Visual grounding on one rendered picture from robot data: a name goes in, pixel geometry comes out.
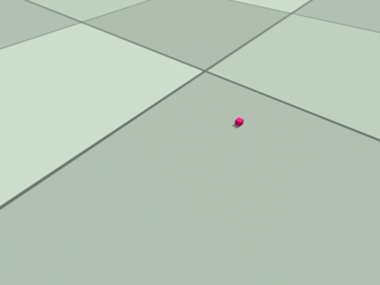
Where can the small box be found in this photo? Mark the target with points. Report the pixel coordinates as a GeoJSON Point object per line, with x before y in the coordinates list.
{"type": "Point", "coordinates": [239, 121]}

